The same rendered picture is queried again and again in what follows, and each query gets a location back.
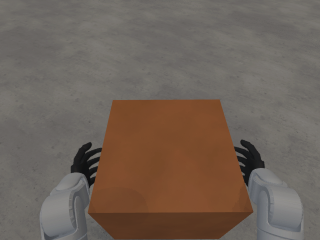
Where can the carton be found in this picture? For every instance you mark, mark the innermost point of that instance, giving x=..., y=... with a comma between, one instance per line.
x=168, y=170

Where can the right robot hand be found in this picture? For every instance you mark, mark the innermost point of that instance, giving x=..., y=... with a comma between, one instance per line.
x=252, y=161

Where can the left robot hand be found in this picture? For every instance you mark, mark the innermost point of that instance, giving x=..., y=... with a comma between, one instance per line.
x=82, y=165

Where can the robot left forearm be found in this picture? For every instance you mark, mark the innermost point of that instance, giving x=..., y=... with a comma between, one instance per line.
x=62, y=214

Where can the robot right forearm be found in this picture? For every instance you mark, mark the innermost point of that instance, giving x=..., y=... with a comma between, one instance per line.
x=280, y=211

